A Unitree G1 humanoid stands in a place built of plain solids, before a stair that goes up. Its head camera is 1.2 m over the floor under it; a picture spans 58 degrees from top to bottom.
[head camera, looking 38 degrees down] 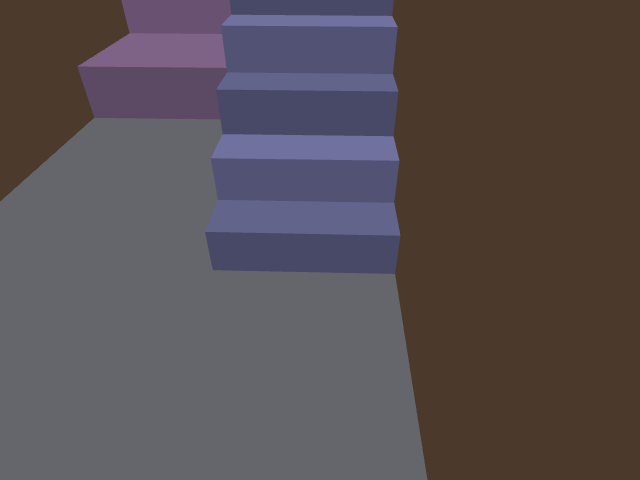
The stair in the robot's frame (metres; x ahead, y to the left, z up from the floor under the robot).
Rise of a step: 0.20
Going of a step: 0.23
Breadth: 0.75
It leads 2 degrees to the right of straight ahead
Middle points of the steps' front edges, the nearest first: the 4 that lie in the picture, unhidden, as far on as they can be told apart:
1.32 0.07 0.20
1.55 0.06 0.39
1.78 0.05 0.59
2.00 0.05 0.78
